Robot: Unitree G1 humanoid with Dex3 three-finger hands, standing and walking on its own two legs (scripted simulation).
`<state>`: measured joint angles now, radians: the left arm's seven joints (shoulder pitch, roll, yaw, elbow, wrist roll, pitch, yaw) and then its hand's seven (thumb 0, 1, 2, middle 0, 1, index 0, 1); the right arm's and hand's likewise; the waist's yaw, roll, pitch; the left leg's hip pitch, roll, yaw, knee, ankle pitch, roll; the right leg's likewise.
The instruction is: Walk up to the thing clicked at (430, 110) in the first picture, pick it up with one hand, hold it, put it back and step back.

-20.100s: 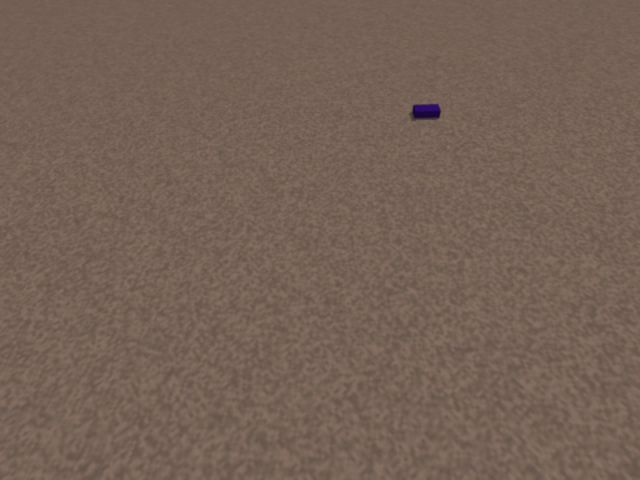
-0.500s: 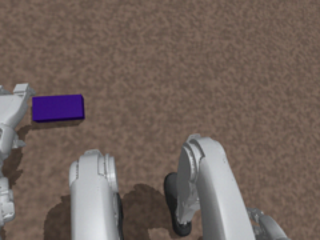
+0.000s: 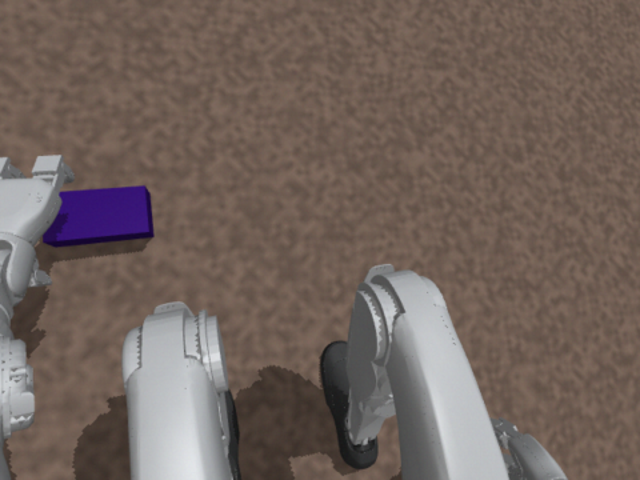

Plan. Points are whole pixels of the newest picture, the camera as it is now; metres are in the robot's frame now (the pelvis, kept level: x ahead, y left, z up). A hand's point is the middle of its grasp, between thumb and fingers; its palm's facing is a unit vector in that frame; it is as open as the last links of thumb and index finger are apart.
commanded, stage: approach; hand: left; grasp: from above
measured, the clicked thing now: (100, 216) +0.48 +0.27 -0.31
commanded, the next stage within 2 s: close in in 0.80 s
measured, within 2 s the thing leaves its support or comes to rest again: neither
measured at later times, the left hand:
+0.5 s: hand (64, 190) +0.48 +0.28 -0.19, palm faces -0.48 +0.00 -0.88, open 14.1 cm
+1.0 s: hand (46, 192) +0.47 +0.29 -0.16, palm faces -0.28 +0.03 -0.96, open 14.1 cm
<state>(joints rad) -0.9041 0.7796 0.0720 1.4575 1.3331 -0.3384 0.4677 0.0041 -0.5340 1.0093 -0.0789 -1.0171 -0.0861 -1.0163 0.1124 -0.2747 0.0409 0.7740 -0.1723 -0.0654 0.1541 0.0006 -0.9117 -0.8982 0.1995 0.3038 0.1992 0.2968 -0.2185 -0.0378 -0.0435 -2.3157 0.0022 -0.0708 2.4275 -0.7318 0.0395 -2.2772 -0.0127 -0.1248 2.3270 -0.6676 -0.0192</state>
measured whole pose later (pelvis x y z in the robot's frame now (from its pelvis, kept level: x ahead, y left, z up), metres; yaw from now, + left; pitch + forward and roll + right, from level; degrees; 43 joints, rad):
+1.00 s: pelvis -0.01 +0.01 +0.00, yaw -1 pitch +33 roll -9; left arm -1.04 0.74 0.00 1.58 1.39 -0.18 0.63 0.00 -0.53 1.01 -0.09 -0.99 -0.09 -0.99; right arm -0.01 -0.29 0.08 0.73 -0.17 -0.08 0.17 0.00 -0.90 -0.89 0.20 0.30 0.20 0.30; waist -0.28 -0.05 -0.09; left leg -2.33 0.00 -0.08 2.44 -0.70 0.06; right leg -2.27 -0.01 -0.13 2.32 -0.64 0.00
